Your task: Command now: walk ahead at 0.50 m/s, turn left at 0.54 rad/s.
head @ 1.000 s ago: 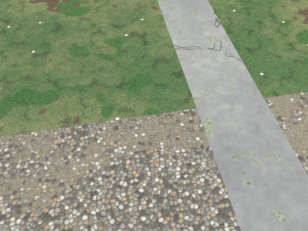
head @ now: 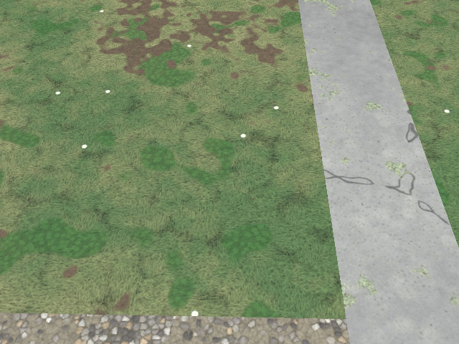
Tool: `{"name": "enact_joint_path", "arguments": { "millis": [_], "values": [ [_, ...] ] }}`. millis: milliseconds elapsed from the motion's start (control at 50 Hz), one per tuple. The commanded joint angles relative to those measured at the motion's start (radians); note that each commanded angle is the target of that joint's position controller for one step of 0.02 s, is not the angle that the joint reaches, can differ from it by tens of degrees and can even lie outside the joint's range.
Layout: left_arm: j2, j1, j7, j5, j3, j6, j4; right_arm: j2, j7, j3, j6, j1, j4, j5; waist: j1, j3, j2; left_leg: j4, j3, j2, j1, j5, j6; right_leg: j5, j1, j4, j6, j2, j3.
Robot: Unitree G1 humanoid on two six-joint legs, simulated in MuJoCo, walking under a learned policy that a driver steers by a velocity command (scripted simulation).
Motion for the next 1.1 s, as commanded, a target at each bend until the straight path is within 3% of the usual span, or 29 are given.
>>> {"name": "enact_joint_path", "arguments": {
  "millis": [20,80,120,160,180,200,220,240,260,280,300,340,400,460,620,640,680,700,720,740,760,780,800,820,860,920,1000,1100],
  "values": [
    [0.12,0.002,0.007,-0.001,0.017,-0.016,-0.05,0.005,0.016,0.017,-0.007,-0.1,-0.086,-0.001,-0.003,0.063,-0.105,-0.154,0.056,-0.008,0.034,0.066,0.007,0.367,-0.049,-0.124,-0.085,-0.273,0.071],
    [0.141,0.051,0.015,0.002,0.023,-0.002,-0.033,-0.012,0.021,0.016,-0.008,-0.162,-0.119,-0.007,0.013,0.072,-0.104,-0.238,0.094,-0.028,0.042,-0.01,0.037,0.46,0.064,-0.081,-0.082,-0.302,0.035],
    [0.158,0.054,0.02,0.005,0.027,0.012,-0.03,-0.025,0.018,0.01,-0.008,-0.153,-0.125,-0.01,-0.001,0.054,-0.119,-0.274,0.127,-0.071,0.099,-0.102,0.069,0.687,0.12,0.007,-0.072,-0.309,-0.001],
    [0.192,0.046,0.023,0.007,0.037,0.031,-0.032,-0.051,0.009,-0.004,-0.009,-0.052,-0.102,-0.013,-0.046,-0.012,-0.143,-0.297,0.157,-0.144,0.229,-0.209,0.11,0.945,0.151,0.205,-0.064,-0.31,-0.027],
    [0.205,0.039,0.02,0.005,0.04,0.042,-0.038,-0.072,0.002,-0.017,-0.017,0.057,-0.071,-0.013,-0.088,-0.079,-0.134,-0.347,0.157,-0.183,0.358,-0.218,0.135,0.939,0.123,0.383,-0.056,-0.304,-0.035],
    [0.204,0.023,0.015,0.003,0.039,0.048,-0.058,-0.122,-0.011,-0.041,-0.025,0.218,-0.021,-0.024,-0.163,-0.169,-0.074,-0.424,0.076,-0.161,0.599,-0.206,0.175,0.752,-0.028,0.643,-0.022,-0.283,-0.047],
    [0.101,0.042,0.001,-0.013,0.017,0.044,-0.122,-0.239,-0.026,-0.071,-0.028,0.266,-0.023,-0.031,-0.137,-0.268,0.123,-0.46,-0.359,0.135,0.906,-0.3,0.281,0.067,-0.422,0.994,0.031,-0.174,-0.039],
    [0.141,-0.037,-0.013,-0.009,0.028,0.031,-0.185,-0.29,-0.03,-0.078,-0.016,0.268,-0.048,-0.001,-0.13,-0.321,0.132,-0.627,-0.789,0.267,0.984,-0.243,0.368,-0.321,-0.659,1.189,0.064,-0.008,0.162],
    [0.157,-0.157,-0.017,-0.006,0.03,0.022,-0.211,-0.263,-0.038,-0.071,-0.007,0.245,-0.031,0.009,-0.133,-0.182,0.008,-0.645,-0.612,0.23,0.909,-0.175,0.327,-0.21,-0.764,1.174,0.052,-0.077,0.253],
    [0.14,-0.153,-0.018,-0.013,0.021,0.01,-0.212,-0.213,-0.043,-0.058,-0.01,0.195,-0.03,0.019,-0.092,-0.087,-0.019,-0.653,-0.488,0.198,0.772,-0.069,0.288,-0.114,-0.734,1.086,0.046,-0.115,0.253],
    [0.135,-0.128,-0.015,-0.006,0.022,0.011,-0.192,-0.172,-0.045,-0.048,-0.017,0.139,-0.039,0.02,-0.044,-0.042,-0.062,-0.664,-0.395,0.138,0.664,0.039,0.242,-0.078,-0.664,0.995,0.046,-0.143,0.26],
    [0.129,-0.081,-0.018,0.029,0.022,0.048,-0.182,-0.131,-0.049,-0.031,-0.035,0.095,-0.051,0.033,0.01,-0.049,-0.039,-0.679,-0.293,0.063,0.557,0.159,0.214,-0.063,-0.551,0.914,0.069,-0.16,0.268],
    [0.117,-0.108,-0.019,0.025,0.02,0.083,-0.203,-0.167,-0.045,-0.035,-0.057,0.14,-0.046,0.035,0.021,-0.045,-0.036,-0.641,-0.226,0.029,0.514,0.524,0.206,-0.035,-0.543,0.845,0.105,-0.135,0.243],
    [0.122,-0.195,-0.014,0.02,0.016,0.094,-0.242,-0.179,-0.049,-0.035,-0.047,0.203,-0.044,0.03,-0.009,-0.051,0.005,-0.598,-0.21,0.001,0.536,0.659,0.164,0.037,-0.587,0.763,0.114,-0.109,0.232],
    [0.153,-0.385,-0.005,0.001,-0.003,0.088,-0.329,-0.19,-0.07,-0.036,-0.007,0.295,-0.061,0.019,-0.089,-0.052,0.045,-0.48,-0.321,0.014,0.706,0.687,0.124,0.105,-0.631,0.502,0.077,-0.031,0.266],
    [0.16,-0.381,-0.003,-0.001,-0.004,0.084,-0.331,-0.193,-0.073,-0.037,-0.003,0.29,-0.067,0.015,-0.087,-0.051,0.048,-0.454,-0.338,0.014,0.712,0.693,0.12,0.09,-0.606,0.464,0.068,-0.02,0.274],
    [0.173,-0.279,0.001,-0.001,-0.004,0.073,-0.297,-0.187,-0.077,-0.034,-0.004,0.237,-0.084,0.008,-0.047,-0.065,0.056,-0.401,-0.321,0.005,0.682,0.704,0.083,0.083,-0.457,0.349,0.032,-0.004,0.264],
    [0.183,-0.216,0.005,0.001,0.0,0.067,-0.274,-0.185,-0.076,-0.031,-0.009,0.219,-0.087,0.012,-0.021,-0.08,0.059,-0.353,-0.316,-0.009,0.653,0.723,0.059,0.114,-0.341,0.28,0.01,0.012,0.246],
    [0.179,-0.138,0.009,0.008,0.001,0.054,-0.249,-0.18,-0.074,-0.026,-0.018,0.199,-0.084,0.026,0.032,-0.099,0.029,-0.254,-0.29,-0.044,0.622,0.686,0.034,0.271,-0.205,0.154,-0.012,0.005,0.236],
    [0.208,-0.064,0.014,0.014,0.003,0.039,-0.241,-0.142,-0.07,-0.011,-0.031,0.211,-0.105,0.035,0.051,-0.188,-0.063,-0.079,-0.256,-0.108,0.53,0.38,0.002,0.646,-0.009,0.159,-0.06,-0.156,0.391],
    [0.249,-0.09,0.01,0.007,0.002,0.045,-0.253,-0.069,-0.074,-0.002,-0.024,0.391,-0.082,0.054,-0.038,-0.293,-0.283,0.182,-0.175,-0.293,0.37,-0.537,-0.038,1.224,0.154,0.207,-0.255,-0.436,0.71],
    [0.202,-0.088,-0.001,-0.023,-0.008,0.059,-0.241,-0.123,-0.079,-0.005,-0.004,0.439,-0.032,0.018,-0.052,-0.312,-0.202,0.234,-0.206,-0.266,0.366,-0.592,-0.034,1.054,0.051,0.148,-0.303,-0.442,0.814],
    [0.148,-0.174,-0.007,-0.028,-0.022,0.064,-0.253,-0.137,-0.076,-0.006,0.011,0.366,-0.022,-0.004,-0.068,-0.178,-0.12,0.247,-0.197,-0.22,0.344,-0.532,-0.045,0.821,-0.057,0.115,-0.274,-0.371,0.732],
    [0.123,-0.232,-0.01,-0.022,-0.032,0.072,-0.262,-0.142,-0.072,-0.004,0.02,0.283,-0.039,-0.013,-0.067,-0.114,-0.091,0.187,-0.157,-0.188,0.326,-0.497,-0.054,0.651,-0.127,0.082,-0.224,-0.3,0.65],
    [0.186,-0.237,-0.007,-0.014,-0.012,0.091,-0.254,-0.145,-0.063,-0.001,0.041,0.228,-0.058,-0.005,-0.068,-0.074,-0.172,0.117,-0.098,-0.167,0.329,-0.454,-0.074,0.499,-0.181,0.039,-0.164,-0.202,0.57],
    [0.227,-0.186,-0.011,-0.011,0.012,0.106,-0.238,-0.126,-0.066,0.01,0.052,0.2,-0.062,0.009,-0.052,-0.108,-0.159,0.048,-0.068,-0.178,0.321,-0.447,-0.09,0.355,-0.163,0.025,-0.147,-0.167,0.571],
    [0.231,-0.173,-0.013,-0.007,0.031,0.13,-0.241,-0.121,-0.078,0.016,0.059,0.116,-0.087,0.013,-0.025,-0.094,-0.18,-0.051,-0.068,-0.168,0.301,-0.432,-0.09,-0.029,-0.199,-0.045,-0.151,-0.158,0.647],
    [0.236,-0.199,-0.02,-0.001,0.052,0.156,-0.252,-0.114,-0.087,0.023,0.041,0.134,-0.09,0.026,-0.028,-0.093,-0.199,-0.223,-0.057,-0.191,0.424,-0.393,-0.057,-0.143,-0.29,-0.083,-0.115,-0.136,0.702]
  ]
}}
Velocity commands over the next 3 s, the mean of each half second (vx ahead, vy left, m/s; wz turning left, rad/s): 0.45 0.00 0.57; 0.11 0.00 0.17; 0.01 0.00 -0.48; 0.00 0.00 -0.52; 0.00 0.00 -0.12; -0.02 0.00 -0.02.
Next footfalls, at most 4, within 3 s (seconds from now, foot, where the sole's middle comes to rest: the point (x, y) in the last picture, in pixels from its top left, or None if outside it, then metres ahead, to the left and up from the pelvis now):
0.20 left None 0.25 0.11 -0.78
0.74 right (231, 330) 0.53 0.05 -0.78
1.18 left None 0.37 0.19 -0.78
1.62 right None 0.35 -0.05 -0.78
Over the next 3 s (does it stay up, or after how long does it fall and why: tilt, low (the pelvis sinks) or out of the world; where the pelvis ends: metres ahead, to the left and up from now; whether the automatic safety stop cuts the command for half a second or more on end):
stays up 0.35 0.06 0.00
